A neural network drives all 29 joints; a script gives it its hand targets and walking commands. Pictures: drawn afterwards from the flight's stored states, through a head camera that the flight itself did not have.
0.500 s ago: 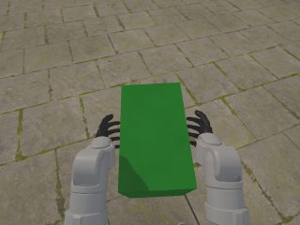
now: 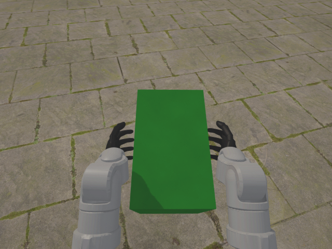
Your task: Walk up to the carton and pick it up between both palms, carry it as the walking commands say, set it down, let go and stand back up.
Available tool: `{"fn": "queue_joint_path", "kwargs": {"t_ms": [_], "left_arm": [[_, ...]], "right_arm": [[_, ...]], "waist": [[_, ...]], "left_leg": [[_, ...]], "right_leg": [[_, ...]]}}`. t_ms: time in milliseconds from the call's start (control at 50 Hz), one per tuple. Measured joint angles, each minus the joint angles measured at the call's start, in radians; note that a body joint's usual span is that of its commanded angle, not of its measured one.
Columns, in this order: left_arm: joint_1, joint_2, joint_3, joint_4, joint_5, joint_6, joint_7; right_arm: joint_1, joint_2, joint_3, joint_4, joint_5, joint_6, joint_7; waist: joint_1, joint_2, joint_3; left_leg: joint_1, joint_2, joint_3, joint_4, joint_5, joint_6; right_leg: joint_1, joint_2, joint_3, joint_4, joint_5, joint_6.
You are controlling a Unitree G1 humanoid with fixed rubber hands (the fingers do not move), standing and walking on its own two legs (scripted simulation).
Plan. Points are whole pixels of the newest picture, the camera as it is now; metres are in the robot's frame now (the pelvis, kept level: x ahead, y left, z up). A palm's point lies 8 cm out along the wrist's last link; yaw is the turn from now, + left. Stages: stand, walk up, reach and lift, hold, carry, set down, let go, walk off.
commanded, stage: carry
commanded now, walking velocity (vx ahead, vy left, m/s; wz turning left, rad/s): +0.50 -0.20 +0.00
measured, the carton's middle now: (169, 155) +0.34 +0.01 +0.02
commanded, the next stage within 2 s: none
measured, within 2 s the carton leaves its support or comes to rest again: neither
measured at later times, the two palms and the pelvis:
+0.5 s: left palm (167, 69) +0.62 +0.03 +0.09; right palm (241, 72) +0.63 -0.22 +0.09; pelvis +0.33 -0.11 +0.02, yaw +3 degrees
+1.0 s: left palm (194, 24) +0.98 -0.08 +0.09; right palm (249, 29) +0.97 -0.33 +0.09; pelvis +0.67 -0.20 +0.00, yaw +1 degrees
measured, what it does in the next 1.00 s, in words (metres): walks ahead: right foot, then left foot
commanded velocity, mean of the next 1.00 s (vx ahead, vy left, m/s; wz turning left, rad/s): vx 0.50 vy -0.20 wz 0.00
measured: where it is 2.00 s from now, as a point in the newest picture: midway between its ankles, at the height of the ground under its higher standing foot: (205, 118)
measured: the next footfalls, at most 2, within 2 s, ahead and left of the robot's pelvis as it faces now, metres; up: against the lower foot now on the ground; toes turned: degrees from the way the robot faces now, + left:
right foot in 0.28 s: +0.31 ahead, -0.20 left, +0.00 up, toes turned -8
left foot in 0.60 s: +0.53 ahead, -0.01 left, +0.00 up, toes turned +11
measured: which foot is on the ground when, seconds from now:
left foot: down 0.00-0.30, up 0.32-0.58, down 0.60-0.96, up 0.98-1.00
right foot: up 0.00-0.26, down 0.28-0.62, up 0.64-0.90, down 0.92-1.00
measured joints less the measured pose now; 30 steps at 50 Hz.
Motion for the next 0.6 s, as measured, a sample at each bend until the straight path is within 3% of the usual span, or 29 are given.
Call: {"fn": "queue_joint_path", "kwargs": {"t_ms": [40,80,200,280,320,360,400,500,600], "left_arm": [[0.009,0.002,0.009,0.014,-0.005,0.011,0.002],[0.012,0.003,0.004,0.029,-0.009,0.02,0.002],[-0.002,-0.001,-0.002,0.01,0.005,-0.006,0.018],[-0.024,-0.007,0.0,-0.01,0.004,-0.005,0.027],[-0.042,-0.013,-0.018,0.025,0.004,-0.013,0.021],[-0.053,-0.017,-0.029,0.061,-0.001,-0.005,0.017],[-0.048,-0.015,-0.028,0.075,-0.001,0.005,0.012],[-0.018,-0.006,-0.01,0.024,-0.012,-0.005,-0.001],[-0.001,-0.001,-0.022,-0.019,-0.019,-0.006,-0.007]], "right_arm": [[-0.006,0.002,0.0,0.032,0.002,0.011,0.001],[-0.001,0.001,-0.007,0.04,0.006,0.023,-0.002],[0.007,-0.002,0.0,-0.024,0.028,0.021,-0.002],[0.004,-0.001,0.004,-0.065,0.019,0.025,-0.006],[0.01,-0.004,-0.02,-0.065,0.007,0.022,-0.008],[0.024,-0.008,-0.039,-0.055,0.004,0.028,-0.011],[0.03,-0.009,-0.042,-0.042,0.01,0.036,-0.008],[0.036,-0.01,-0.012,-0.05,0.017,0.016,-0.004],[0.034,-0.01,-0.004,-0.064,0.005,0.007,-0.007]], "waist": [[-0.012,0.003,-0.004],[-0.024,0.014,-0.002],[-0.05,0.049,0.023],[-0.046,0.061,0.024],[-0.029,0.093,0.024],[-0.017,0.073,0.021],[-0.014,0.055,0.025],[0.0,0.031,0.035],[0.014,0.016,0.028]], "left_leg": [[0.05,0.011,0.004,-0.02,-0.058,-0.005],[0.116,0.023,-0.001,-0.087,-0.063,-0.039],[0.28,0.085,-0.016,-0.211,-0.104,-0.101],[0.34,0.137,-0.039,-0.117,-0.219,-0.161],[0.249,0.169,-0.106,0.137,-0.246,-0.145],[0.108,0.108,-0.164,0.426,-0.31,-0.121],[0.005,0.064,-0.158,0.537,-0.294,-0.112],[-0.122,0.021,-0.086,0.318,-0.199,-0.099],[-0.067,-0.016,-0.018,-0.022,-0.005,-0.061]], "right_leg": [[-0.111,0.016,0.041,0.247,0.011,0.004],[-0.185,0.012,0.053,0.303,0.061,0.009],[-0.258,-0.019,0.031,-0.091,0.159,0.025],[-0.197,-0.004,-0.022,-0.322,0.329,-0.001],[-0.188,0.018,-0.056,-0.255,0.328,-0.017],[-0.158,0.007,-0.064,-0.245,0.245,-0.027],[-0.104,-0.001,-0.067,-0.286,0.218,-0.022],[0.018,0.002,-0.062,-0.351,0.153,-0.031],[0.141,0.018,-0.049,-0.293,0.007,-0.018]]}}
